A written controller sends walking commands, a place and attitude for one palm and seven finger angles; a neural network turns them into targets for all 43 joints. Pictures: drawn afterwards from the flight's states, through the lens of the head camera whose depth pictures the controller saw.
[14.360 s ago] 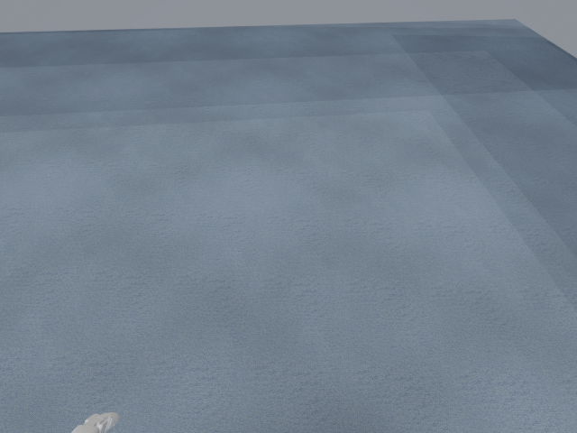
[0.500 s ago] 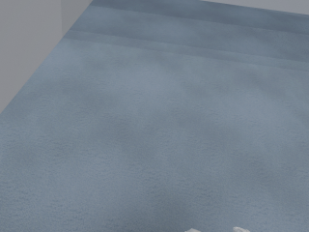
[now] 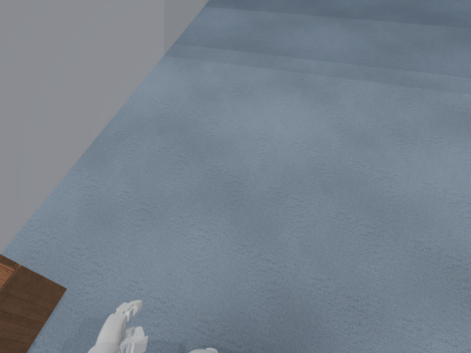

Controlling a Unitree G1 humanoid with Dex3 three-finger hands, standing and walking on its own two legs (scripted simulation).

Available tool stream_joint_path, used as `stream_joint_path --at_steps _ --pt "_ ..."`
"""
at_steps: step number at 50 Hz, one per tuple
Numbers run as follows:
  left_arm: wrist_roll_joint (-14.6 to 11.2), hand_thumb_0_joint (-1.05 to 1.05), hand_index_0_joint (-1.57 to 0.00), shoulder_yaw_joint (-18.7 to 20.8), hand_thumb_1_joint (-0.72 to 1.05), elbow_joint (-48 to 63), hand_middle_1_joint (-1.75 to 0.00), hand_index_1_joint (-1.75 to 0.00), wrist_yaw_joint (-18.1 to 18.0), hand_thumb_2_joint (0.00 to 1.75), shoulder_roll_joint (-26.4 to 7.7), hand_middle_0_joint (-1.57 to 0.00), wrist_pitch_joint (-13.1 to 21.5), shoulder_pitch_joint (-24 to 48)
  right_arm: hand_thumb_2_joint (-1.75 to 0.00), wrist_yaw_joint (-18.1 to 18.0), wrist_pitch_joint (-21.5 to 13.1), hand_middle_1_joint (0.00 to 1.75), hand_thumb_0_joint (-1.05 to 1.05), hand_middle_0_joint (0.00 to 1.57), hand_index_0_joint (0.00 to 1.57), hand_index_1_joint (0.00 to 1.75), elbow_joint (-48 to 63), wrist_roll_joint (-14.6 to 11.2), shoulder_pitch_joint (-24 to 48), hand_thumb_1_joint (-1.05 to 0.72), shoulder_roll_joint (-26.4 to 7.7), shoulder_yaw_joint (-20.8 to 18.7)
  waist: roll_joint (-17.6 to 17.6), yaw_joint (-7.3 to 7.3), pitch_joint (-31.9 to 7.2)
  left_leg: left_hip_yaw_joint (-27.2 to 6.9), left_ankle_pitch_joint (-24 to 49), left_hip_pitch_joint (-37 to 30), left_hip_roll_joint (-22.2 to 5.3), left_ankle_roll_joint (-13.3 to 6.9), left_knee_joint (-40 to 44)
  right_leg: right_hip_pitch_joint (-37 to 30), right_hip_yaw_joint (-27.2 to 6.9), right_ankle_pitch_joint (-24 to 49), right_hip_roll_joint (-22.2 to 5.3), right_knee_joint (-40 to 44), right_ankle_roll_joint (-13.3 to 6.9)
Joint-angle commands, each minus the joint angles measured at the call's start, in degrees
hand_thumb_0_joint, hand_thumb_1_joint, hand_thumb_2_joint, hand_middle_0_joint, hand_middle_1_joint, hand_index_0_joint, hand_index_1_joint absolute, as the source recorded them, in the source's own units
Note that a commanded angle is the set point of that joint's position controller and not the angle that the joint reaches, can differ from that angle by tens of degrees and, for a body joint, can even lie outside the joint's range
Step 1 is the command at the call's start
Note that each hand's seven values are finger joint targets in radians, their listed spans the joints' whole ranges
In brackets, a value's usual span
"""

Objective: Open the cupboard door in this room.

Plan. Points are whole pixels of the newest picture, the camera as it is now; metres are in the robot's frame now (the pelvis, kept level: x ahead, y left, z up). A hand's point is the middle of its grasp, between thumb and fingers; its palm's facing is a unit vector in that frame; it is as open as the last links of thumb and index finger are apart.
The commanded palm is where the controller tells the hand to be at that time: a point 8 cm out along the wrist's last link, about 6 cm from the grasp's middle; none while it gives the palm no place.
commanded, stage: turn to face it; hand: left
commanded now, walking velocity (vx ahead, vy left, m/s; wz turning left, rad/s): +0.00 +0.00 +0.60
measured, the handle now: out of the picture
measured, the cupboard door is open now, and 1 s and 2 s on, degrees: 0 0 0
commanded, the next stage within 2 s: take the last steps up to it in 1.94 s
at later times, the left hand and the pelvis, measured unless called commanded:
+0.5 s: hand out of the picture -0.06 +0.26 -0.19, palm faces +0.35 -0.90 -0.26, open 7.4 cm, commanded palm none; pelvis -0.01 +0.04 -0.01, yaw +19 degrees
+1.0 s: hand out of the picture +0.03 +0.28 -0.13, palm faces +0.53 -0.81 -0.25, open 7.4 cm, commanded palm none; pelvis +0.00 +0.03 +0.01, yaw +35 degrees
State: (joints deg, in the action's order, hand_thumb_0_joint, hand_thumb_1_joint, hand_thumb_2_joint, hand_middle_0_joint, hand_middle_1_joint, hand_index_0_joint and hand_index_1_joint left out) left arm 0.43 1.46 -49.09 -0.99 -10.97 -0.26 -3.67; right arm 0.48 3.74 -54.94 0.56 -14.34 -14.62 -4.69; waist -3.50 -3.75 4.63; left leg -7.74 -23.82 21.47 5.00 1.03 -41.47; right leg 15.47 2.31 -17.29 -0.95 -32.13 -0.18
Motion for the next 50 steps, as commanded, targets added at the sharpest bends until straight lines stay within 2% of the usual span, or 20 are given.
stream_joint_path --at_steps 1,2,3,5,11,17,18,20,21,22,23,24,25,27,30,33,38,43,47,50 --pt "0.1 0.0 -0.2 3.3 0.9 3.4 -0.3 -0.3 -1.6 0.9 -11.8 -0.2 0.8 -2.7 -0.9 0.2 -0.4 0.3 0.0 0.2 0.2 0.3 4.3 0.7 0.5 -0.9 -5.9 -2.4 13.5 2.53 -4.8 2.0 -3.8 10.9 -4.8 2.1 -27.4 -6.8 -13.4 16.2 -21.0 15.2 -7.1" --pt "0.1 0.0 -0.2 2.7 0.9 4.2 -0.3 -0.3 -1.5 0.9 -10.4 -0.2 0.6 -0.6 -0.9 0.6 -0.2 0.3 0.0 0.2 0.2 0.3 3.6 0.8 -0.6 -0.9 -5.5 -2.3 11.9 1.16 -3.4 3.0 -0.8 11.4 -5.5 2.5 -28.5 -6.3 -8.8 17.4 -18.3 14.1 -5.6" --pt "0.2 0.0 -0.2 2.5 0.9 4.2 -0.3 -0.3 -1.3 0.9 -9.5 -0.2 0.9 -0.5 -0.9 0.9 0.0 0.3 0.0 0.2 0.2 0.3 3.2 0.8 -0.8 -0.9 -5.0 -2.0 12.4 1.17 -2.5 4.4 1.6 11.4 -6.0 3.0 -29.3 -6.3 -4.7 19.8 -16.7 13.7 -4.9" --pt "0.3 0.0 -0.2 2.4 0.9 3.4 -0.3 -0.3 -1.1 0.9 -9.6 -0.2 1.2 -3.9 -0.9 1.1 0.1 0.3 0.0 0.2 0.2 0.3 3.4 0.7 0.1 -0.9 -4.7 -1.8 14.3 2.17 -2.9 5.6 3.2 12.0 -6.1 3.8 -28.9 -8.5 -1.9 24.8 -15.9 12.9 -4.5" --pt "0.7 0.0 -0.2 3.1 0.9 1.3 -0.3 -0.3 -1.1 0.9 -11.8 -0.2 1.0 -9.4 -0.9 1.2 0.4 0.3 0.0 0.2 0.2 0.3 4.6 0.5 5.9 -0.9 -4.6 -1.0 14.9 4.48 -2.9 8.1 1.0 11.7 -7.8 4.6 -21.2 -12.6 0.6 28.1 -18.5 12.0 -6.4" --pt "1.3 0.0 -0.2 4.0 0.9 0.1 -0.3 -0.3 -0.9 0.9 -14.1 -0.2 0.2 -11.1 -0.9 1.3 -0.8 0.3 0.0 0.2 0.2 0.3 6.2 0.0 9.6 -0.9 -3.7 0.1 17.1 6.15 -4.4 13.0 -1.0 3.4 -7.4 2.9 -3.1 -12.8 3.7 31.3 -20.2 7.3 -6.6" --pt "1.3 0.0 -0.2 4.3 0.9 0.1 -0.3 -0.3 -0.9 0.9 -14.8 -0.2 0.0 -11.1 -0.9 1.2 -1.1 0.3 0.0 0.2 0.2 0.3 6.2 -0.1 8.8 -0.9 -3.8 0.2 16.9 5.83 -5.5 13.7 0.0 1.1 -7.2 2.4 0.2 -12.7 4.4 31.4 -20.8 5.8 -6.2" --pt "0.8 0.0 -0.2 4.5 0.9 0.0 -0.3 -0.3 -0.6 0.9 -15.0 -0.2 -0.3 -10.0 -0.9 1.1 -1.8 0.3 0.0 0.2 0.2 0.3 5.5 0.2 4.8 -0.9 -5.3 -0.2 13.8 3.14 -7.7 14.7 9.9 -7.6 -6.5 1.5 11.6 -9.5 8.2 27.2 -19.6 -1.1 -2.9" --pt "0.3 0.0 -0.2 4.3 0.9 0.3 -0.3 -0.3 -0.4 0.9 -13.8 -0.2 -0.6 -10.3 -0.9 1.2 -2.3 0.3 0.0 0.2 0.2 0.3 4.6 0.3 0.7 -0.9 -8.6 -1.0 6.2 0.79 -10.5 9.9 19.5 -17.9 -9.1 -0.1 17.6 -2.1 9.3 19.8 -17.4 -10.9 -0.1" --pt "-0.1 0.0 -0.2 3.4 0.9 2.3 -0.3 -0.3 0.1 0.9 -9.7 -0.2 -0.7 -9.7 -0.9 0.8 -2.9 0.3 0.0 0.2 0.2 0.3 4.6 0.6 -2.8 -0.9 -15.6 -2.7 -13.6 -1.06 -11.5 -11.0 41.3 -27.3 -24.7 -6.2 19.4 15.3 9.9 -14.4 -8.5 -24.6 4.8" --pt "0.3 0.0 -0.2 2.6 0.9 3.9 -0.3 -0.3 -0.3 0.9 -9.0 -0.2 -1.4 -6.4 -0.9 0.4 -2.4 0.3 0.0 0.2 0.2 0.3 3.1 0.0 -6.5 -0.9 -17.9 -3.1 -12.7 -2.49 -12.8 -14.6 53.4 -25.7 -29.8 -11.4 19.0 18.0 3.6 -23.7 -6.6 -31.2 5.0" --pt "0.5 0.0 -0.2 2.7 0.9 3.5 -0.3 -0.3 -0.5 0.9 -9.5 -0.2 -2.0 -5.1 -0.9 -0.2 -2.3 0.3 0.0 0.2 0.2 0.3 2.6 0.2 -5.3 -0.9 -16.1 -2.6 -9.0 -1.94 -10.7 -11.4 48.5 -22.7 -28.6 -12.0 19.6 18.1 0.7 -20.7 -7.9 -34.1 4.6" --pt "0.4 0.0 -0.2 3.0 0.9 2.9 -0.3 -0.3 -0.5 0.9 -9.3 -0.2 -2.1 -3.8 -0.9 -0.8 -2.5 0.3 0.0 0.2 0.2 0.3 3.5 0.4 -2.5 -0.9 -14.4 -2.2 -11.4 -1.31 -8.6 -10.8 44.5 -19.6 -25.2 -11.4 20.0 18.9 -0.4 -17.0 -7.8 -35.5 4.8" --pt "0.4 0.0 -0.2 3.4 0.9 1.3 -0.3 -0.3 0.1 0.9 -10.2 -0.2 -1.8 -5.0 -0.9 -1.1 -2.8 0.3 0.0 0.2 0.2 0.3 5.6 0.5 3.3 -0.9 -11.4 -1.0 -7.1 1.36 -7.1 -6.6 39.8 -16.7 -20.5 -9.7 20.3 17.9 -1.7 -9.2 -7.2 -36.6 5.2" --pt "0.5 0.0 -0.2 3.4 0.9 0.2 -0.3 -0.3 0.3 0.9 -9.9 -0.2 -1.7 -7.1 -0.9 -1.0 -3.3 0.3 0.0 0.2 0.2 0.3 6.3 0.3 4.1 -0.9 -10.7 -0.8 -2.5 2.69 -8.4 -4.4 40.1 -17.4 -17.8 -9.1 20.4 16.6 -1.8 -5.0 -5.9 -35.5 5.9" --pt "0.6 0.0 -0.2 3.3 0.9 0.8 -0.3 -0.3 0.1 0.9 -9.9 -0.2 -1.6 -5.6 -0.9 -1.0 -3.5 0.3 0.0 0.2 0.2 0.3 5.8 0.3 1.9 -0.9 -10.4 -0.9 -0.9 2.15 -8.4 -6.9 41.3 -18.3 -17.5 -9.5 20.8 17.0 -2.6 -3.8 -5.3 -33.7 6.5" --pt "0.4 0.0 -0.2 3.1 0.9 2.6 -0.3 -0.3 -0.3 0.9 -9.5 -0.2 -1.5 -2.1 -0.9 -0.9 -3.2 0.3 0.0 0.2 0.2 0.3 5.5 0.5 0.0 -0.9 -10.2 -1.4 -3.8 1.5 -7.2 -11.5 38.0 -17.6 -17.1 -10.7 21.0 17.0 -3.7 -4.8 -4.5 -29.1 6.9" --pt "0.0 0.0 -0.2 2.9 0.9 4.6 -0.3 -0.3 -0.5 0.9 -8.7 -0.2 -1.3 1.9 -0.9 -1.0 -2.8 0.3 0.0 0.2 0.2 0.3 5.0 0.9 -1.9 -0.9 -10.1 -2.0 -4.0 0.55 -6.9 -17.2 35.7 -16.0 -16.8 -11.7 20.5 14.8 -4.4 -7.6 -2.6 -22.8 6.3" --pt "-0.3 0.0 -0.2 2.6 0.9 4.9 -0.3 -0.3 -0.7 0.9 -8.0 -0.2 -1.0 0.7 -0.9 -1.0 -2.4 0.3 0.0 0.2 0.2 0.3 5.4 1.0 -1.1 -0.9 -10.3 -2.4 -4.8 1.22 -8.4 -19.9 37.5 -13.4 -15.5 -11.5 18.6 7.9 -4.0 -8.6 -0.3 -12.9 5.2" --pt "-0.7 0.0 -0.2 2.9 0.9 3.8 -0.3 -0.3 -0.9 0.9 -8.4 -0.2 -0.5 -4.2 -0.9 -0.8 -2.1 0.3 0.0 0.2 0.2 0.3 5.8 0.7 0.7 -0.9 -9.7 -2.6 -4.3 3.41 -9.8 -19.5 34.2 -7.4 -12.4 -8.6 16.2 -3.4 -2.9 -0.5 1.2 0.3 4.3"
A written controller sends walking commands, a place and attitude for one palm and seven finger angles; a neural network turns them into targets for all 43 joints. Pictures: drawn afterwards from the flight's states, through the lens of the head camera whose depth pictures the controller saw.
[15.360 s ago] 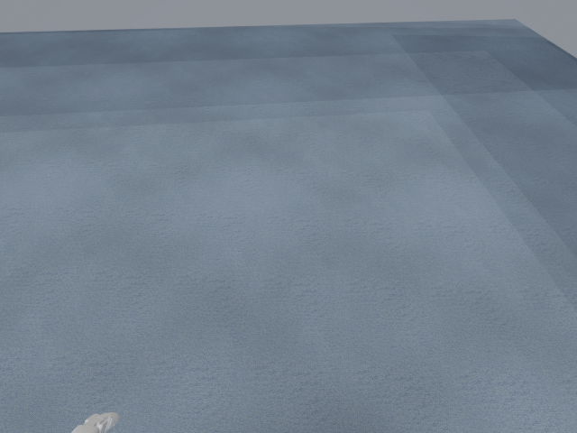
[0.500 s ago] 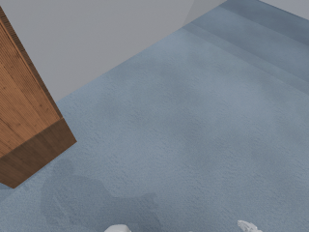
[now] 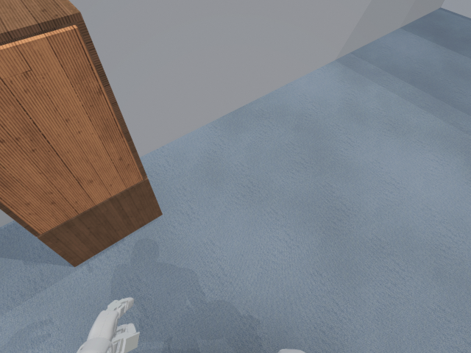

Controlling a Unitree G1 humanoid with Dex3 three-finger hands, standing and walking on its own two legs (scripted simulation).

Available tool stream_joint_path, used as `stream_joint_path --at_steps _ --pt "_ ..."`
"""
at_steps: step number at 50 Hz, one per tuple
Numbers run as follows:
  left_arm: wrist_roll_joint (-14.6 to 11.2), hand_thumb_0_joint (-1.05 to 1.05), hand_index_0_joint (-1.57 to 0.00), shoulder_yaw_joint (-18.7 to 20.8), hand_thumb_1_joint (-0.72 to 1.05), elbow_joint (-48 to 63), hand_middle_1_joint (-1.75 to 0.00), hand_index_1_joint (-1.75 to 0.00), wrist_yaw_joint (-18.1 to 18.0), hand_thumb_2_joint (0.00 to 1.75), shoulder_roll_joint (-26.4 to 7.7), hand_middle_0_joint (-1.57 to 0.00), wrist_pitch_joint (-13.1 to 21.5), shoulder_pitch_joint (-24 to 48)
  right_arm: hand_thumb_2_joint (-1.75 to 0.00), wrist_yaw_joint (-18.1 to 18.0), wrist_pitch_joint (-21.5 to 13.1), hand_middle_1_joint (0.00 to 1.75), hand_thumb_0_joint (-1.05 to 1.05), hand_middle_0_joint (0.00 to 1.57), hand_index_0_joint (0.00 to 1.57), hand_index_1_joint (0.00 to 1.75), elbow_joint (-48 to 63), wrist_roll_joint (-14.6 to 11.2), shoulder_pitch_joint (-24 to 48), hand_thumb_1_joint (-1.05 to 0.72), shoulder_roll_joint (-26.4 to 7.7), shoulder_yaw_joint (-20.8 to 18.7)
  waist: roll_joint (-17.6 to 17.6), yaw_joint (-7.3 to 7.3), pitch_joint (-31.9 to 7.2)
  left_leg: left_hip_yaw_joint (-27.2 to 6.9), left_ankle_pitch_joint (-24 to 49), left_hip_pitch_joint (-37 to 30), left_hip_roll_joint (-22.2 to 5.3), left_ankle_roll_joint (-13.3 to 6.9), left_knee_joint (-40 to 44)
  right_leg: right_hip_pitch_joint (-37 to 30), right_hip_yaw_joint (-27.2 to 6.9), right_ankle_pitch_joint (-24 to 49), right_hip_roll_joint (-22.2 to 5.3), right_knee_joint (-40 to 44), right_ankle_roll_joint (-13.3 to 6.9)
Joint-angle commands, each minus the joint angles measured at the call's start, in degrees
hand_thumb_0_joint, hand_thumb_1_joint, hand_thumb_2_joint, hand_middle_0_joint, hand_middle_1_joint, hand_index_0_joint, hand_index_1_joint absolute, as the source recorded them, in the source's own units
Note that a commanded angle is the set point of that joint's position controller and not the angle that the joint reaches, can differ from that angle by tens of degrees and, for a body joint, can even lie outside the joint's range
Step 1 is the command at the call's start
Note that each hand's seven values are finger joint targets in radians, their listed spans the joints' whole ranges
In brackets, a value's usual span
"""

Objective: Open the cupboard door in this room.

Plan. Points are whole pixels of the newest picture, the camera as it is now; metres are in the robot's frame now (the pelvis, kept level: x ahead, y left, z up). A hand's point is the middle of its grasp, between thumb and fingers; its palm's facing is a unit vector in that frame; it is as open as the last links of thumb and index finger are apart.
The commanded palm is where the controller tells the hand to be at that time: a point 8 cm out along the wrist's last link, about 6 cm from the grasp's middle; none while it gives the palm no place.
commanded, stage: turn to face it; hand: left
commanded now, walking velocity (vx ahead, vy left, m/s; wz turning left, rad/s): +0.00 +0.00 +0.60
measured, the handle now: out of the picture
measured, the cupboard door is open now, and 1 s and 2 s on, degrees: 0 0 0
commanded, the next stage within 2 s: take the last steps up to it in 0.94 s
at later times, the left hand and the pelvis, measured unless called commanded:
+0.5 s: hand out of the picture -0.06 +0.20 -0.17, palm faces +0.35 -0.90 -0.27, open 7.4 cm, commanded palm none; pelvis -0.02 -0.01 +0.00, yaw +20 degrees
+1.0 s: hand out of the picture -0.03 +0.23 -0.15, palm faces +0.49 -0.83 -0.26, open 7.4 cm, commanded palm none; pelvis -0.02 +0.00 +0.00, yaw +29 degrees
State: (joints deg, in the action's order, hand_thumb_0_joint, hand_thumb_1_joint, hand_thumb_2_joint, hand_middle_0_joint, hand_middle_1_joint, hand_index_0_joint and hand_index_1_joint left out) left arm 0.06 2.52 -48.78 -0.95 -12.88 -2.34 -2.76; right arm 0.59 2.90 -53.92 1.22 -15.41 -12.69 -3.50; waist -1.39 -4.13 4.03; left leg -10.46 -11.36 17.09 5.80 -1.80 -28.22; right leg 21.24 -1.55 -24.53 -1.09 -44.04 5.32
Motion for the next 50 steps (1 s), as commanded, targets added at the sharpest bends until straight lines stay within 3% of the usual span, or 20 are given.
stream_joint_path --at_steps 1,2,3,4,5,6,9,16,22,25,26,27,28,29,30,34,38,46,48,50 --pt "-0.3 0.0 -0.2 2.1 0.9 3.1 -0.3 -0.3 -1.1 0.9 -7.2 -0.2 2.0 -7.3 -0.9 -0.8 -1.2 0.3 0.0 0.2 0.2 0.3 5.0 -0.3 2.2 -0.9 -11.0 -3.7 -4.4 4.97 -9.9 -15.4 16.3 0.8 -11.3 -3.8 1.0 -15.4 1.0 12.0 0.2 20.2 -1.5" --pt "0.2 0.0 -0.2 2.6 0.9 2.8 -0.3 -0.3 -1.4 0.9 -10.6 -0.2 2.5 -8.8 -0.9 -0.4 -1.3 0.3 0.0 0.2 0.2 0.3 5.0 -0.9 1.5 -0.9 -8.6 -3.5 2.7 5.5 -10.8 -11.1 5.2 9.7 -7.9 -0.5 -4.7 -24.8 -5.9 12.2 -7.6 25.9 -3.4" --pt "1.0 0.0 -0.2 3.5 0.9 3.2 -0.3 -0.3 -1.8 0.9 -14.9 -0.2 2.8 -9.2 -0.9 -0.3 -1.4 0.3 0.0 0.2 0.2 0.3 6.3 -1.0 1.0 -0.9 -5.5 -2.9 17.8 6.0 -10.2 1.7 -16.8 19.4 -0.1 3.9 -17.5 -28.1 -20.9 15.8 -23.2 28.3 -9.7" --pt "0.8 0.0 -0.2 3.0 0.9 3.8 -0.3 -0.3 -1.9 0.9 -14.6 -0.2 2.3 -8.6 -0.9 -0.5 -1.0 0.3 0.0 0.2 0.2 0.3 6.5 -0.3 2.2 -0.9 -8.3 -3.5 12.8 5.76 -8.1 3.4 -22.3 17.0 -1.4 4.1 -28.7 -17.9 -21.0 18.7 -27.9 28.6 -14.4" --pt "0.7 0.0 -0.2 2.7 0.9 4.6 -0.3 -0.3 -1.8 0.9 -12.0 -0.2 2.4 -4.9 -0.9 -0.1 -0.1 0.3 0.0 0.2 0.2 0.3 5.0 0.1 0.5 -0.9 -8.7 -3.8 9.6 3.53 -5.8 2.5 -17.9 15.1 -3.2 4.0 -35.7 -11.5 -15.6 11.6 -24.1 30.0 -14.3" --pt "0.6 0.0 -0.2 2.4 0.9 5.1 -0.3 -0.3 -1.7 0.9 -10.8 -0.2 2.3 -1.5 -0.9 0.2 0.8 0.3 0.0 0.2 0.2 0.3 3.8 0.3 -0.4 -0.9 -7.7 -3.9 11.0 2.1 -2.9 3.6 -15.6 14.6 -4.3 4.4 -39.5 -7.2 -12.9 6.6 -21.3 31.3 -12.9" --pt "0.6 0.0 -0.2 1.4 0.9 4.8 -0.3 -0.3 -1.2 0.9 -7.7 -0.2 2.8 -0.9 -0.9 1.1 1.1 0.3 0.0 0.2 0.2 0.3 2.5 0.3 -1.7 -0.9 -6.8 -3.3 11.4 0.85 0.1 6.9 -8.7 15.3 -5.8 5.5 -43.3 -7.3 -1.3 16.5 -15.3 28.3 -10.1" --pt "1.2 0.0 -0.2 2.2 0.9 1.5 -0.3 -0.3 -1.1 0.9 -9.9 -0.2 2.7 -10.6 -0.9 1.1 1.2 0.3 0.0 0.2 0.2 0.3 4.0 0.0 5.8 -0.9 -6.5 -2.5 12.6 5.24 -1.4 10.3 -11.6 15.2 -7.9 7.0 -33.2 -15.1 2.2 23.2 -18.3 26.0 -12.0" --pt "1.7 0.0 -0.2 3.2 0.9 -0.4 -0.3 -0.3 -0.9 0.9 -12.6 -0.2 2.2 -13.1 -0.9 0.9 -0.1 0.3 0.0 0.2 0.2 0.3 5.1 -0.8 9.1 -0.9 -5.4 -1.2 15.3 6.81 -4.9 14.8 -15.8 6.6 -7.5 5.6 -16.0 -17.5 5.1 35.5 -20.8 19.9 -12.8" --pt "1.1 0.0 -0.2 3.5 0.9 -0.9 -0.3 -0.3 -0.6 0.9 -13.0 -0.2 1.8 -12.1 -0.9 0.7 -1.1 0.3 0.0 0.2 0.2 0.3 3.9 -0.7 4.5 -0.9 -6.5 -1.3 12.3 3.84 -8.1 16.6 -3.1 -4.6 -6.3 4.4 0.3 -14.5 10.1 34.4 -18.8 11.7 -8.3" --pt "0.6 0.0 -0.2 3.1 0.9 -0.7 -0.3 -0.3 -0.5 0.9 -11.5 -0.2 1.4 -12.4 -0.9 0.7 -1.7 0.3 0.0 0.2 0.2 0.3 3.3 -0.6 1.7 -0.9 -9.7 -1.9 5.0 2.02 -10.4 12.4 6.3 -14.3 -9.5 3.1 6.3 -7.7 12.1 27.4 -16.6 3.4 -5.4" --pt "0.3 0.0 -0.2 2.1 0.9 1.2 -0.3 -0.3 -0.1 0.9 -7.5 -0.2 1.2 -11.7 -0.9 0.4 -2.2 0.3 0.0 0.2 0.2 0.3 3.3 -0.3 -1.0 -0.9 -16.0 -3.5 -12.8 0.34 -11.1 -6.7 26.1 -23.7 -24.5 -2.6 7.5 9.4 13.4 -2.8 -8.5 -8.8 -0.8" --pt "0.7 0.0 -0.2 1.1 0.9 2.6 -0.3 -0.3 -0.4 0.9 -6.1 -0.2 0.7 -8.1 -0.9 -0.1 -1.7 0.3 0.0 0.2 0.2 0.3 1.9 -0.5 -4.5 -0.9 -19.0 -4.0 -14.4 -1.46 -11.5 -10.9 40.6 -21.5 -30.4 -8.6 6.5 12.3 8.2 -15.4 -6.5 -15.8 -0.4" --pt "0.9 0.0 -0.2 1.4 0.9 2.5 -0.3 -0.3 -0.4 0.9 -7.0 -0.2 0.3 -7.4 -0.9 -0.5 -1.7 0.3 0.0 0.2 0.2 0.3 1.6 -0.3 -3.6 -0.9 -17.5 -3.5 -8.8 -0.68 -9.7 -6.7 39.4 -19.2 -30.3 -10.2 5.8 12.0 5.6 -12.7 -7.6 -19.6 -1.2" --pt "0.9 0.0 -0.2 1.5 0.9 1.3 -0.3 -0.3 -0.7 0.9 -6.3 -0.2 0.1 -6.4 -0.9 -1.2 -2.0 0.3 0.0 0.2 0.2 0.3 1.8 -0.1 -1.5 -0.9 -15.3 -2.9 -13.8 -0.24 -8.2 -5.3 39.7 -16.6 -26.2 -9.0 6.1 12.2 3.9 -9.6 -7.6 -20.6 -0.8" --pt "0.7 0.0 -0.2 1.8 0.9 -1.9 -0.3 -0.3 0.2 0.9 -7.0 -0.2 0.4 -9.8 -0.9 -1.6 -2.5 0.3 0.0 0.2 0.2 0.3 3.7 -0.2 5.7 -0.9 -11.2 -1.3 -7.9 3.55 -5.8 2.0 36.1 -13.8 -19.4 -6.4 6.1 10.2 3.6 -0.1 -5.8 -22.3 -0.2" --pt "0.7 0.0 -0.2 1.4 0.9 -2.1 -0.3 -0.3 -0.1 0.9 -6.5 -0.2 0.3 -9.4 -0.9 -1.7 -2.8 0.3 0.0 0.2 0.2 0.3 3.1 -0.3 3.5 -0.9 -10.5 -1.3 -4.5 3.22 -6.4 0.7 36.1 -15.6 -19.4 -7.2 6.9 9.8 3.0 1.8 -5.1 -18.9 0.4" --pt "0.1 0.0 -0.2 0.6 0.9 -1.3 -0.3 -0.3 -0.5 0.9 -4.3 -0.2 0.8 -7.1 -0.9 -1.7 -2.2 0.3 0.0 0.2 0.2 0.3 2.0 0.2 3.5 -0.9 -9.9 -1.5 -6.9 3.17 -4.5 -4.5 31.0 -9.8 -19.3 -8.3 6.1 0.0 4.0 -0.7 -2.4 -0.4 -0.7" --pt "0.0 0.0 -0.2 0.6 0.9 -2.1 -0.3 -0.3 -0.6 0.9 -4.4 -0.2 1.4 -9.1 -0.9 -1.6 -2.2 0.3 0.0 0.2 0.2 0.3 1.7 0.1 3.9 -0.9 -9.7 -1.6 -7.1 4.17 -5.0 -5.0 29.0 -8.0 -18.1 -7.3 4.6 -4.7 4.4 3.6 -1.6 6.8 -1.2" --pt "0.2 0.0 -0.2 0.9 0.9 -3.5 -0.3 -0.3 -0.8 0.9 -5.2 -0.2 2.3 -12.9 -0.9 -1.4 -2.2 0.3 0.0 0.2 0.2 0.3 1.1 -0.4 4.5 -0.9 -8.4 -1.4 -3.6 6.22 -5.9 -3.1 19.1 -2.6 -14.9 -3.7 0.8 -14.1 4.5 15.0 -2.7 19.6 -1.6"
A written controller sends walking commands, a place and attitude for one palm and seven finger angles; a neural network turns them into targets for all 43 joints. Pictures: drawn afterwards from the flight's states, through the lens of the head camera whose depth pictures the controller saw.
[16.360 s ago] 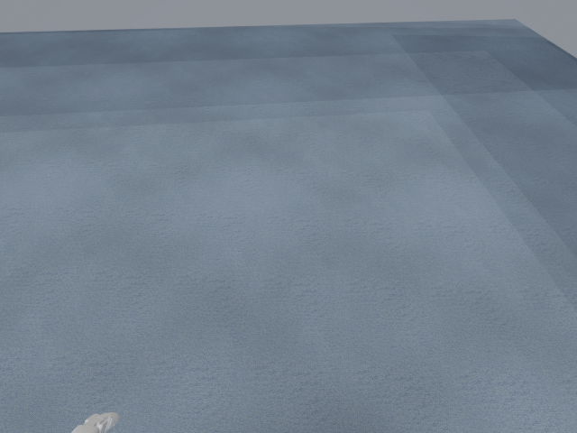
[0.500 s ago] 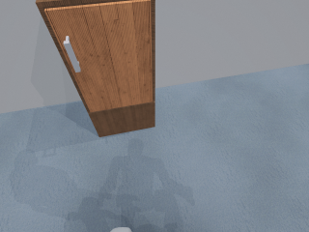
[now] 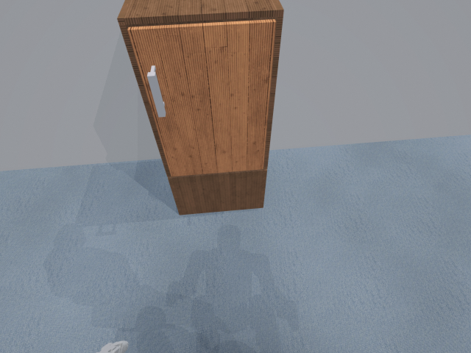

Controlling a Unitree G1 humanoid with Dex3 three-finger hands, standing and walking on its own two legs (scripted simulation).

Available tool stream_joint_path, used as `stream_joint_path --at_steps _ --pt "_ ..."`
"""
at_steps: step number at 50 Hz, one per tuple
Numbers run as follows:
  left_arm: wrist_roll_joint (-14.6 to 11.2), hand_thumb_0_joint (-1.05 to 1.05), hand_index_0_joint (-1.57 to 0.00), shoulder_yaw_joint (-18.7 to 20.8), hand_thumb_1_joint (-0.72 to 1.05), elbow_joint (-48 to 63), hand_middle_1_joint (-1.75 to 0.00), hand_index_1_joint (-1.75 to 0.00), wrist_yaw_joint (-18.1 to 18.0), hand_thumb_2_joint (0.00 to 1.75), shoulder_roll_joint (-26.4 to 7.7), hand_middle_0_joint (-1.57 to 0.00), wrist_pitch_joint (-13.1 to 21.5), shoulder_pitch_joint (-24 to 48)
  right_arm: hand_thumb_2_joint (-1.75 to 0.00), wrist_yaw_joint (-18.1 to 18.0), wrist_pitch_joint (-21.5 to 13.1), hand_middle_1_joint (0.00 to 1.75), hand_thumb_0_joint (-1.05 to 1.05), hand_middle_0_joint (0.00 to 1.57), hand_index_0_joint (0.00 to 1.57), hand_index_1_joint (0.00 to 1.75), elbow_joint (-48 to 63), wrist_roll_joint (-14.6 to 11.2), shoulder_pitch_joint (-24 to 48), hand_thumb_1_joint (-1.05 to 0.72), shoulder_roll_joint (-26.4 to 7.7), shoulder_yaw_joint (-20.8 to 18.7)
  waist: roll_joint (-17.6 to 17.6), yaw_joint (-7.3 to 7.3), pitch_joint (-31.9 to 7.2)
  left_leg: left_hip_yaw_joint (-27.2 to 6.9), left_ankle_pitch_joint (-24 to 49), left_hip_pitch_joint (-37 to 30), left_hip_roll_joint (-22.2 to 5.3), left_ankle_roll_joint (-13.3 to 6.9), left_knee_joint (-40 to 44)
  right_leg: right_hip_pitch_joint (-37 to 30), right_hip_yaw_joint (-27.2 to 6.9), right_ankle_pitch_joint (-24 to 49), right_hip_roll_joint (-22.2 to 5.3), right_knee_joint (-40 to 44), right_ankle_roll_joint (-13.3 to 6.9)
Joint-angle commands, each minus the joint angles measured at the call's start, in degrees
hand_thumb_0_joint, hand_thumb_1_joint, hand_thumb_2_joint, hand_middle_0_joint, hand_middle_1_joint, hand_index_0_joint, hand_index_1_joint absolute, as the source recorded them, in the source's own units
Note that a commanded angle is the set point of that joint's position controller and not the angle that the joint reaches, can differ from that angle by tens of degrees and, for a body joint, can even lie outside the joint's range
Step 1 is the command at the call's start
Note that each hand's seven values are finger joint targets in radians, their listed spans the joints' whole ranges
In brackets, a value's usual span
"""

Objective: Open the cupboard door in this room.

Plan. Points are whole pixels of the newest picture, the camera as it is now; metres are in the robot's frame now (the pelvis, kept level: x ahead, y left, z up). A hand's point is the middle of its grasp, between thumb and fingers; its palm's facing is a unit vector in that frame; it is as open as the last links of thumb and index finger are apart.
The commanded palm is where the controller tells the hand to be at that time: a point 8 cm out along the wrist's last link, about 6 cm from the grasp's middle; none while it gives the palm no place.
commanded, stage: take the last steps up to it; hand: left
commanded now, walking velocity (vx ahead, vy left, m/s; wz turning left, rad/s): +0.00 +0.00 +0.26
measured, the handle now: (157, 91) +0.80 +0.27 -0.01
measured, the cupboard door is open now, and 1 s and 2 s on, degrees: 0 0 0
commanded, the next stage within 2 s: come to a stop and stand still in 1.00 s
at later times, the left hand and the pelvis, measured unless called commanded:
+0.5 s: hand out of the picture -0.07 +0.16 -0.16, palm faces +0.22 -0.96 -0.18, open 7.4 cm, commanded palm none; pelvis +0.03 +0.01 +0.01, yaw +6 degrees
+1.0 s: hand (144, 281) +0.29 +0.22 -0.17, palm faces +0.02 -0.98 -0.18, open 7.4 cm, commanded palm none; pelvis +0.19 +0.04 -0.01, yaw +3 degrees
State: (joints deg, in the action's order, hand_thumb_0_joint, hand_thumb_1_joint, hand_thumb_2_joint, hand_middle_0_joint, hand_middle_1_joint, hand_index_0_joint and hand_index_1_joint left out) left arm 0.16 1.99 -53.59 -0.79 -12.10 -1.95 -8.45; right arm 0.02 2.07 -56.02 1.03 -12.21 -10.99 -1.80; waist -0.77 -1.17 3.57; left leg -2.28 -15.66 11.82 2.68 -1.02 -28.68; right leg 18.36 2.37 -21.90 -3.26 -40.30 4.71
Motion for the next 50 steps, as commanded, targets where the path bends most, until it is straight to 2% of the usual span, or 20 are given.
stream_joint_path --at_steps 1,2,3,5,6,9,11,18,22,25,26,27,28,29,32,36,40,46,48,50 --pt "0.7 0.0 -0.2 1.8 0.9 0.9 -0.3 -0.3 -1.2 0.9 -8.9 -0.2 2.6 -8.4 -0.9 -0.5 -1.5 0.3 0.0 0.2 0.2 0.3 3.1 -0.7 -0.3 -0.9 -7.2 -2.8 3.8 3.18 -7.2 -7.4 11.8 8.6 -7.5 -1.1 -4.9 -18.4 -6.3 18.7 -7.6 19.9 -2.8" --pt "1.2 0.0 -0.2 2.6 0.9 0.7 -0.3 -0.3 -1.5 0.9 -13.1 -0.2 3.2 -9.2 -0.9 -0.4 -1.4 0.3 0.0 0.2 0.2 0.3 4.0 -1.0 -0.5 -0.9 -3.9 -2.0 17.3 3.28 -6.8 -0.2 -12.2 16.2 -0.1 2.4 -14.6 -20.6 -18.6 30.4 -20.0 21.5 -9.0" --pt "0.8 0.0 -0.2 2.2 0.9 0.9 -0.3 -0.3 -1.3 0.9 -13.5 -0.2 3.0 -10.4 -0.9 -0.7 -0.4 0.3 0.0 0.2 0.2 0.3 4.2 -0.7 1.0 -0.9 -6.2 -2.7 13.2 4.5 -6.0 -2.2 -19.6 13.5 -1.2 2.1 -23.5 -12.2 -19.4 26.5 -23.8 24.0 -13.6" --pt "0.7 0.0 -0.2 2.6 0.9 1.7 -0.3 -0.3 -1.1 0.9 -10.4 -0.2 2.8 -5.2 -0.9 -0.1 0.7 0.3 0.0 0.2 0.2 0.3 1.7 0.2 -0.9 -0.9 -6.9 -3.4 13.3 2.66 -0.5 -3.1 -12.5 16.4 -3.0 2.0 -33.3 -6.3 -18.3 -1.2 -18.4 30.3 -12.9" --pt "0.6 0.0 -0.2 2.2 0.9 1.6 -0.3 -0.3 -0.9 0.9 -9.3 -0.2 3.0 -4.5 -0.9 0.4 0.6 0.3 0.0 0.2 0.2 0.3 0.8 0.5 -1.3 -0.9 -7.0 -3.4 10.0 2.05 1.1 -2.1 -8.7 17.7 -3.8 2.1 -35.7 -6.0 -16.3 -5.7 -16.5 31.1 -11.5" --pt "0.7 0.0 -0.2 1.6 0.9 0.4 -0.3 -0.3 -0.7 0.9 -6.5 -0.2 4.2 -6.2 -0.9 1.2 0.2 0.3 0.0 0.2 0.2 0.3 -0.9 0.9 -4.0 -0.9 -5.3 -3.3 9.7 1.21 1.2 0.3 -1.6 18.5 -5.1 2.9 -36.3 -6.7 -9.1 -5.2 -13.0 31.8 -8.5" --pt "0.8 0.0 -0.2 1.3 0.9 -1.1 -0.3 -0.3 -0.6 0.9 -5.4 -0.2 4.8 -9.3 -0.9 1.3 -0.1 0.3 0.0 0.2 0.2 0.3 -1.2 0.9 -3.7 -0.9 -4.9 -3.2 10.6 2.07 1.2 1.2 0.3 18.9 -5.9 3.3 -34.3 -8.3 -8.2 -5.0 -12.4 32.4 -8.4" --pt "1.6 0.0 -0.2 1.5 0.9 -5.9 -0.3 -0.3 -0.4 0.9 -6.0 -0.2 5.5 -16.5 -0.9 1.6 -1.2 0.3 0.0 0.2 0.2 0.3 -0.5 0.5 1.1 -0.9 -3.0 -2.5 10.0 4.39 1.9 5.0 -3.1 17.7 -8.1 3.5 -19.3 -10.9 -9.4 -6.8 -14.3 34.1 -11.7" --pt "1.8 0.0 -0.2 2.0 0.9 -8.2 -0.3 -0.3 -0.1 0.9 -6.7 -0.2 5.2 -17.3 -0.9 1.5 -2.5 0.3 0.0 0.2 0.2 0.3 -0.4 0.1 1.8 -0.9 -1.7 -1.9 11.4 4.56 1.6 7.6 -6.6 11.4 -6.9 2.3 -9.3 -9.5 -8.0 -4.5 -14.5 32.1 -12.8" --pt "1.1 0.0 -0.2 2.0 0.9 -9.1 -0.3 -0.3 0.0 0.9 -5.8 -0.2 4.6 -14.9 -0.9 0.8 -3.7 0.3 0.0 0.2 0.2 0.3 -3.0 0.0 -5.7 -0.9 -1.4 -1.6 7.6 0.41 -0.7 11.0 0.9 -4.7 -4.9 2.0 3.1 -1.5 -2.9 -5.2 -10.8 25.5 -10.4" --pt "0.8 0.0 -0.2 1.6 0.9 -9.0 -0.3 -0.3 0.2 0.9 -4.1 -0.2 4.4 -14.4 -0.9 0.3 -4.4 0.3 0.0 0.2 0.2 0.3 -4.7 -0.2 -9.7 -0.9 -3.0 -1.7 1.5 -1.37 -1.9 9.5 0.1 -13.0 -5.8 2.0 6.3 3.7 -0.5 -4.7 -8.1 19.4 -8.7" --pt "0.6 0.0 -0.2 0.9 0.9 -8.2 -0.3 -0.3 0.6 0.9 -1.1 -0.2 4.3 -14.6 -0.9 -0.2 -4.8 0.3 0.0 0.2 0.2 0.3 -5.9 0.0 -14.4 -0.9 -7.2 -2.8 -10.7 -3.33 -3.4 -4.2 -8.9 -19.5 -15.2 -0.9 11.1 12.5 3.3 -5.8 -3.0 6.5 -6.2" --pt "0.8 0.0 -0.2 0.3 0.9 -6.3 -0.3 -0.3 0.7 0.9 1.3 -0.2 4.2 -12.5 -0.9 -0.7 -4.7 0.3 0.0 0.2 0.2 0.3 -6.7 0.4 -18.9 -0.9 -11.7 -3.8 -19.1 -4.97 -1.6 -18.3 -17.3 -18.8 -26.2 -5.4 19.4 19.8 7.0 -10.6 0.7 -7.3 -4.7" --pt "1.2 0.0 -0.2 0.7 0.9 -4.8 -0.3 -0.3 0.6 0.9 0.0 -0.2 3.9 -9.2 -0.9 -1.0 -4.1 0.3 0.0 0.2 0.2 0.3 -6.4 0.5 -18.3 -0.9 -12.1 -3.8 -12.1 -4.8 2.7 -20.2 -21.8 -13.5 -28.9 -7.9 22.0 21.7 2.6 -9.4 -1.2 -14.4 -5.6" --pt "1.6 0.0 -0.2 1.2 0.9 -7.0 -0.3 -0.3 1.5 0.9 -0.7 -0.2 3.5 -8.9 -0.9 -1.4 -4.9 0.3 0.0 0.2 0.2 0.3 -5.2 0.3 -10.9 -0.9 -5.0 -1.7 -7.2 -1.13 8.4 -10.9 -12.9 -2.8 -23.1 -5.9 23.1 19.8 -0.5 1.8 -4.8 -22.2 -5.3" --pt "1.6 0.0 -0.2 1.1 0.9 -7.7 -0.3 -0.3 1.8 0.9 1.3 -0.2 3.1 -11.1 -0.9 -1.8 -6.7 0.3 0.0 0.2 0.2 0.3 -5.6 -0.2 -12.3 -0.9 -3.8 -1.0 -4.1 0.87 4.1 0.1 13.2 -9.1 -18.7 -5.5 19.4 20.3 0.7 9.0 -3.7 -24.0 -3.6" --pt "1.2 0.0 -0.2 1.5 0.9 -5.0 -0.3 -0.3 1.8 0.9 0.7 -0.2 2.4 -5.9 -0.9 -2.2 -7.1 0.3 0.0 0.2 0.2 0.3 -7.0 -0.2 -15.0 -0.9 -2.9 -0.7 -4.9 0.9 5.3 2.0 25.2 -10.7 -19.2 -6.3 18.2 24.0 0.8 11.3 -4.0 -22.7 -3.0" --pt "0.7 0.0 -0.2 0.7 0.9 -0.6 -0.3 -0.3 2.2 0.9 1.2 -0.2 3.1 5.1 -0.9 -2.5 -6.8 0.3 0.0 0.2 0.2 0.3 -8.8 0.6 -17.9 -0.9 -3.5 -1.3 -5.6 -1.57 6.5 5.0 36.8 -13.8 -19.1 -6.4 14.3 19.4 3.9 11.3 -2.4 -2.9 -4.8" --pt "0.6 0.0 -0.2 0.8 0.9 -1.1 -0.3 -0.3 1.9 0.9 0.6 -0.2 3.6 2.7 -0.9 -2.5 -6.4 0.3 0.0 0.2 0.2 0.3 -9.1 0.6 -17.3 -0.9 -4.8 -1.7 -5.7 -0.02 4.2 6.0 47.2 -13.7 -19.5 -5.7 9.7 11.5 5.6 9.8 0.1 2.2 -6.2" --pt "0.8 0.0 -0.2 1.3 0.9 -4.0 -0.3 -0.3 1.5 0.9 -1.1 -0.2 4.2 -6.6 -0.9 -2.4 -6.1 0.3 0.0 0.2 0.2 0.3 -8.9 0.1 -15.6 -0.9 -6.1 -2.2 -5.3 3.84 -1.3 7.5 50.9 -12.3 -18.3 -4.0 -0.2 -1.5 7.0 13.8 2.6 6.8 -7.3"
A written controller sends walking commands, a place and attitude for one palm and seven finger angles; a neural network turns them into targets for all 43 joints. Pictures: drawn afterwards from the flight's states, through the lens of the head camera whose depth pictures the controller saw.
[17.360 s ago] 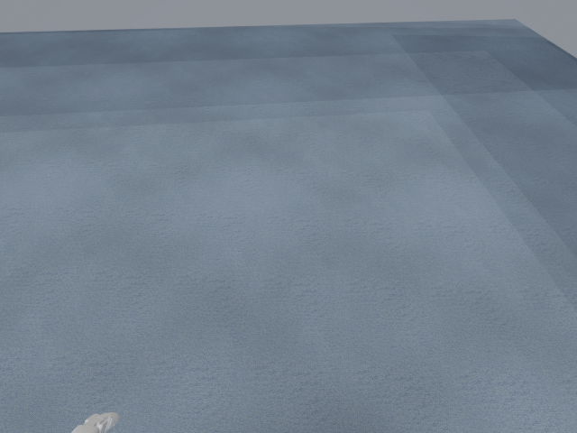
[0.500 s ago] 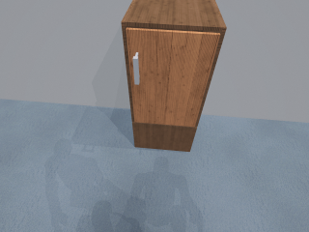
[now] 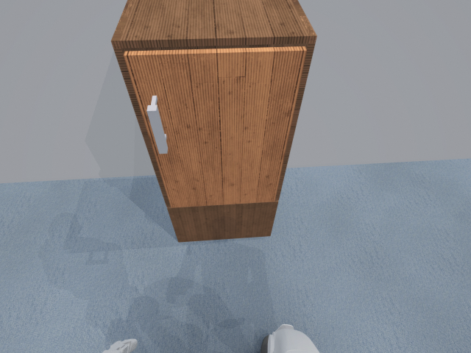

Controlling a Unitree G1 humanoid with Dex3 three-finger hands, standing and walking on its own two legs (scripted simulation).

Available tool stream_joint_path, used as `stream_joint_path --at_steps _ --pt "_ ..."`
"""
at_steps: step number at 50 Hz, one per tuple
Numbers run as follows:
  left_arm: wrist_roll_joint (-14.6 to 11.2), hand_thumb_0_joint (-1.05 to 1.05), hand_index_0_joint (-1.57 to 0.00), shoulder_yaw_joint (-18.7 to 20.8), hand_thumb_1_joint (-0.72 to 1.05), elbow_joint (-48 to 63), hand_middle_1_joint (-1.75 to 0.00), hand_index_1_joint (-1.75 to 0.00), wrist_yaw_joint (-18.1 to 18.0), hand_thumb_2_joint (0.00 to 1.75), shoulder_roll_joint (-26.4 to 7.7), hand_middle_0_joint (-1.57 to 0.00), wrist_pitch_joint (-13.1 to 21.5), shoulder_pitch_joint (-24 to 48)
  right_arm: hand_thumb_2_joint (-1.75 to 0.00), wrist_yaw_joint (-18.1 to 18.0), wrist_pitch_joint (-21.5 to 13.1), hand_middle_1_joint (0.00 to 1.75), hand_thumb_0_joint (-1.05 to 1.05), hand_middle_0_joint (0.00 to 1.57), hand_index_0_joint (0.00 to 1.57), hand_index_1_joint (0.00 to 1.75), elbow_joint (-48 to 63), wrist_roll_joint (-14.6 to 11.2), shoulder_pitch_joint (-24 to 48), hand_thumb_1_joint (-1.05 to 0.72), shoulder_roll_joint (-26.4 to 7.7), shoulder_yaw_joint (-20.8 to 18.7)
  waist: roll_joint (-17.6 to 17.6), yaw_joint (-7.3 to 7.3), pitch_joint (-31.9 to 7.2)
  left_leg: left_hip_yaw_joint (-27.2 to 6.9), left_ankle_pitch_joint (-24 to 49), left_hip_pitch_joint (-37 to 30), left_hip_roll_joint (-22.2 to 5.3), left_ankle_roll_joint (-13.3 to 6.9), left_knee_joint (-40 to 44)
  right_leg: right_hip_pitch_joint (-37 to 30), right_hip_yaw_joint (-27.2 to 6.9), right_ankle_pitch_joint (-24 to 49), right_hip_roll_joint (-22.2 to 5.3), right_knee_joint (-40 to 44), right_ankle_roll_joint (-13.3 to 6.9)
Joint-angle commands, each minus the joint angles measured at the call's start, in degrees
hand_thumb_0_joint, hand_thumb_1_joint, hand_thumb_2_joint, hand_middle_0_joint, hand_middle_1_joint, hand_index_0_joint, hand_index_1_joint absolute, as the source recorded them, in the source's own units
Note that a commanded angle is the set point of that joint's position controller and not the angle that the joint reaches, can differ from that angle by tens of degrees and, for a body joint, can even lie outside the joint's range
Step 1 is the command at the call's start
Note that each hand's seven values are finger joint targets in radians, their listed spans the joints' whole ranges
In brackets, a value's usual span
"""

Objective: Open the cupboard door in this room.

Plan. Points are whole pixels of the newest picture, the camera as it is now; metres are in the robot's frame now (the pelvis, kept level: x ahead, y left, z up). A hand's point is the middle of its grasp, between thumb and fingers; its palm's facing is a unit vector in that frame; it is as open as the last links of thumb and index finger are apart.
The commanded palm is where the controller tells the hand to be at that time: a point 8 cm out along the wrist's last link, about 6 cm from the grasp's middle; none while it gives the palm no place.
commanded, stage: come to a stop and stand still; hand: left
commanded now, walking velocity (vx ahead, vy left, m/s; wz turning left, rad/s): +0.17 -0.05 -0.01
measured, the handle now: (159, 125) +0.62 +0.19 -0.01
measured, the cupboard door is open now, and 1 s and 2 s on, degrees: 0 0 0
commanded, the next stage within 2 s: look again from close up in 1.42 s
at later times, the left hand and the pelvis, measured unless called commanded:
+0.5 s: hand out of the picture +0.15 +0.20 -0.18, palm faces +0.09 -0.97 -0.22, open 7.3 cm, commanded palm none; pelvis +0.09 +0.00 -0.01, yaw +2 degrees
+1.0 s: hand out of the picture +0.10 +0.16 -0.16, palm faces -0.01 -0.97 -0.23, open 7.4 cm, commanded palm none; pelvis +0.04 -0.03 +0.01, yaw -1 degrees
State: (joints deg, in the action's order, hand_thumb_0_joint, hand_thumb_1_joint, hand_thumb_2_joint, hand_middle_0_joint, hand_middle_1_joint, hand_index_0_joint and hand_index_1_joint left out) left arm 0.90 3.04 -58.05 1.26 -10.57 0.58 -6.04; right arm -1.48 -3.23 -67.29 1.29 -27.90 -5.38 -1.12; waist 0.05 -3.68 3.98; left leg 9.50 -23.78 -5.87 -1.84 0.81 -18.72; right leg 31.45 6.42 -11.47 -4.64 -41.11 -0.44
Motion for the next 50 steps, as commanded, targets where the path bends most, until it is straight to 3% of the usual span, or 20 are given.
stream_joint_path --at_steps 1,2,3,4,6,9,18,23,24,25,26,27,29,31,33,38,42,45,48,50 --pt "0.3 0.0 -0.2 0.8 0.9 -2.0 -0.3 -0.3 -0.8 0.9 -4.6 -0.2 2.4 -16.6 -0.9 -0.6 -0.8 0.3 0.0 0.2 0.2 0.3 2.7 -0.6 1.2 -0.9 -12.0 -3.0 -4.0 10.05 -6.1 -3.0 53.8 9.1 -11.4 -4.1 -18.9 -25.5 2.6 8.5 3.9 11.6 -2.6" --pt "0.9 0.0 -0.2 2.1 0.9 -3.8 -0.3 -0.3 -1.4 0.9 -10.0 -0.2 3.2 -23.1 -0.9 0.2 -0.6 0.3 0.0 0.2 0.2 0.3 3.0 -1.2 -1.0 -0.9 -9.5 -2.7 5.6 12.02 -12.6 -1.1 33.9 22.2 -6.3 -2.2 -35.1 -41.0 -9.4 19.0 -6.7 11.5 -6.5" --pt "0.1 0.0 -0.2 3.1 0.9 -4.9 -0.3 -0.3 -1.8 0.9 -14.2 -0.2 3.4 -25.9 -0.9 0.1 -0.5 0.3 0.0 0.2 0.2 0.3 4.1 -1.6 -3.7 -0.9 -6.3 -2.2 15.1 10.28 -18.3 -3.2 -9.7 32.0 1.9 -0.4 -53.4 -47.0 -28.8 35.0 -21.2 15.4 -13.3" --pt "-0.7 0.0 -0.2 2.7 0.9 -3.8 -0.3 -0.3 -2.2 0.9 -13.8 -0.2 3.0 -22.4 -0.9 -0.2 0.2 0.3 0.0 0.2 0.2 0.3 4.7 -1.9 -0.5 -0.9 -7.0 -2.1 8.8 9.84 -14.9 -9.7 -10.8 32.9 -0.3 -1.8 -59.2 -39.9 -27.6 30.0 -21.7 19.5 -15.7" --pt "-0.5 0.0 -0.2 1.4 0.9 -1.2 -0.3 -0.3 -2.4 0.9 -9.6 -0.2 2.8 -11.9 -0.9 0.3 1.1 0.3 0.0 0.2 0.2 0.3 4.8 -1.3 3.4 -0.9 -5.4 -2.0 3.9 6.76 -4.4 -10.2 -3.4 34.0 -3.5 -1.4 -59.5 -23.4 -22.9 15.3 -18.4 24.2 -12.8" --pt "0.0 0.0 -0.2 -0.4 0.9 1.3 -0.3 -0.3 -3.3 0.9 -5.0 -0.2 2.2 -2.1 -0.9 -0.1 3.7 0.3 0.0 0.2 0.2 0.3 3.1 -0.8 0.0 -0.9 -3.0 -1.0 1.3 0.65 -2.1 -11.0 0.2 23.3 -4.5 0.0 -45.5 -7.9 -8.9 25.5 -13.5 25.3 -8.7" --pt "0.8 0.0 -0.2 1.9 0.9 3.2 -0.3 -0.3 -3.8 0.9 -9.3 -0.2 -0.7 -4.7 -0.9 0.3 5.9 0.3 0.0 0.2 0.2 0.3 9.6 -0.8 11.1 -0.9 -6.9 -2.6 8.0 4.21 -5.9 -9.2 -1.9 27.9 -0.8 1.9 -33.6 -17.8 -9.9 33.0 -14.9 18.6 -11.9" --pt "0.5 0.0 -0.2 2.0 0.9 3.7 -0.3 -0.3 -3.7 0.9 -9.6 -0.2 -1.5 -3.7 -0.9 0.4 4.7 0.3 0.0 0.2 0.2 0.3 10.0 -0.9 10.5 -0.9 -7.8 -2.8 9.5 2.29 -8.5 -7.5 11.4 17.5 0.0 1.5 -12.1 -17.6 -8.2 24.4 -11.0 11.8 -7.3" --pt "0.1 0.0 -0.2 1.6 0.9 3.8 -0.3 -0.3 -3.5 0.9 -8.2 -0.2 -1.9 -4.8 -0.9 0.4 4.1 0.3 0.0 0.2 0.2 0.3 10.0 -0.8 10.0 -0.9 -9.4 -3.0 4.9 2.05 -9.6 -9.0 19.2 11.5 -2.8 0.7 -5.7 -14.2 -6.1 16.0 -8.0 7.7 -4.1" --pt "-0.3 0.0 -0.2 1.0 0.9 4.3 -0.3 -0.3 -3.3 0.9 -4.9 -0.2 -2.2 -7.3 -0.9 0.3 3.4 0.3 0.0 0.2 0.2 0.3 11.1 -0.1 11.0 -0.9 -14.2 -3.6 -10.8 2.71 -9.1 -23.3 35.0 9.6 -15.3 -3.4 -0.8 -6.4 -1.6 -5.5 -0.4 0.0 0.3" --pt "-0.3 0.0 -0.2 0.6 0.9 4.6 -0.3 -0.3 -3.5 0.9 -4.4 -0.2 -2.6 -6.6 -0.9 -0.1 3.8 0.3 0.0 0.2 0.2 0.3 12.7 0.1 13.3 -0.9 -17.0 -4.0 -15.6 2.45 -6.7 -28.1 45.9 16.5 -22.2 -8.8 1.4 -6.2 -3.9 -23.4 3.4 -10.5 1.6" --pt "-0.2 0.0 -0.2 0.9 0.9 4.6 -0.3 -0.3 -3.6 0.9 -5.5 -0.2 -3.1 -6.4 -0.9 -0.5 3.8 0.3 0.0 0.2 0.2 0.3 13.6 0.3 15.9 -0.9 -16.1 -3.6 -9.6 3.24 -4.2 -24.5 43.5 22.0 -22.6 -11.3 1.4 -8.6 -8.0 -22.7 2.5 -16.4 1.3" --pt "0.3 0.0 -0.2 1.7 0.9 2.7 -0.3 -0.3 -3.3 0.9 -6.2 -0.2 -3.7 -7.6 -0.9 -1.5 3.4 0.3 0.0 0.2 0.2 0.3 13.9 0.3 19.3 -0.9 -13.8 -2.8 -11.5 4.72 -3.1 -20.9 40.7 21.0 -17.2 -9.3 1.1 -5.5 -10.9 -17.1 3.4 -22.1 2.1" --pt "0.2 0.0 -0.2 1.9 0.9 1.6 -0.3 -0.3 -2.7 0.9 -6.4 -0.2 -3.4 -9.5 -0.9 -1.5 3.1 0.3 0.0 0.2 0.2 0.3 14.0 0.2 19.2 -0.9 -13.2 -2.6 -7.4 4.79 -4.7 -18.5 36.7 16.5 -15.3 -9.2 0.6 -3.2 -10.6 -13.1 3.8 -25.1 2.8" --pt "0.3 0.0 -0.2 1.8 0.9 0.7 -0.3 -0.3 -2.2 0.9 -6.3 -0.2 -3.1 -10.4 -0.9 -1.5 2.7 0.3 0.0 0.2 0.2 0.3 13.3 0.0 17.0 -0.9 -13.5 -2.9 -4.7 3.86 -7.8 -17.7 34.2 11.0 -15.1 -8.6 0.8 -1.7 -10.1 -11.0 3.5 -25.4 3.7" --pt "0.2 0.0 -0.2 1.1 0.9 1.4 -0.3 -0.3 -1.6 0.9 -5.0 -0.2 -2.8 -6.7 -0.9 -1.7 2.5 0.3 0.0 0.2 0.2 0.3 10.4 0.2 10.9 -0.9 -13.7 -3.5 -8.4 0.9 -8.7 -18.9 36.5 3.0 -16.3 -9.5 0.7 -1.4 -8.5 -13.7 1.8 -15.5 4.4" --pt "-0.1 0.0 -0.2 0.1 0.9 1.0 -0.3 -0.3 -1.5 0.9 -3.4 -0.2 -2.6 -4.4 -0.9 -1.2 2.8 0.3 0.0 0.2 0.2 0.3 8.7 0.3 9.8 -0.9 -14.0 -3.8 -10.9 0.06 -5.9 -19.0 30.0 7.3 -15.3 -9.4 2.1 -8.1 -5.8 -17.5 1.6 -3.7 3.6" --pt "-0.5 0.0 -0.2 -0.3 0.9 -1.2 -0.3 -0.3 -1.7 0.9 -2.7 -0.2 -2.3 -8.2 -0.9 -0.6 3.2 0.3 0.0 0.2 0.2 0.3 8.2 0.3 12.0 -0.9 -14.4 -3.9 -12.1 2.06 -5.6 -18.5 18.3 13.7 -13.3 -7.9 3.4 -15.7 -3.4 -14.2 2.7 6.5 2.5" --pt "-0.1 0.0 -0.2 -0.3 0.9 -4.2 -0.3 -0.3 -2.3 0.9 -4.7 -0.2 -1.5 -14.1 -0.9 -0.1 3.6 0.3 0.0 0.2 0.2 0.3 7.5 -0.5 12.7 -0.9 -11.9 -3.6 -4.9 4.84 -4.9 -13.3 5.5 24.4 -7.5 -2.4 -0.6 -29.3 -3.6 -1.9 1.1 22.4 1.5" --pt "0.1 0.0 -0.2 0.0 0.9 -3.1 -0.3 -0.3 -2.8 0.9 -10.0 -0.2 -1.1 -10.8 -0.9 0.5 4.3 0.3 0.0 0.2 0.2 0.3 8.6 -0.8 14.1 -0.9 -6.4 -1.8 11.7 4.32 0.9 -6.8 -0.4 28.4 -1.3 1.2 -9.6 -19.3 -18.7 -20.9 -12.3 33.2 -4.0"
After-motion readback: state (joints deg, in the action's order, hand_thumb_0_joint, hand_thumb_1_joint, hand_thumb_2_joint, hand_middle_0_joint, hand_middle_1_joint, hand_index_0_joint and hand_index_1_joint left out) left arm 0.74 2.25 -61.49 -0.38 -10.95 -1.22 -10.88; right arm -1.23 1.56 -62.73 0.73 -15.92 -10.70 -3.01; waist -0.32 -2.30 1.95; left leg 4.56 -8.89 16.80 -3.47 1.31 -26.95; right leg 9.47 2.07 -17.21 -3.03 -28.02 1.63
